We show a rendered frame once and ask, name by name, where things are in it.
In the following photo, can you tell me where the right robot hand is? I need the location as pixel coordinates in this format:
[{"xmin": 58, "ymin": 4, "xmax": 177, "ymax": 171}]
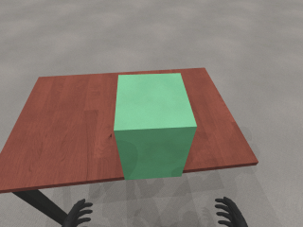
[{"xmin": 215, "ymin": 197, "xmax": 248, "ymax": 227}]

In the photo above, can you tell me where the left robot hand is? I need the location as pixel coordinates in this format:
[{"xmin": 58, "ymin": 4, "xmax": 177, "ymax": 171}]
[{"xmin": 62, "ymin": 199, "xmax": 93, "ymax": 227}]

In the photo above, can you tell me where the table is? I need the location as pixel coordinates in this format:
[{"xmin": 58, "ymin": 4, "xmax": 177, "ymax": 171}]
[{"xmin": 0, "ymin": 67, "xmax": 258, "ymax": 225}]

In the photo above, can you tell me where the carton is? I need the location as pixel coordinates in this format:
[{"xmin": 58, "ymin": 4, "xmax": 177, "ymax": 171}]
[{"xmin": 114, "ymin": 73, "xmax": 197, "ymax": 181}]

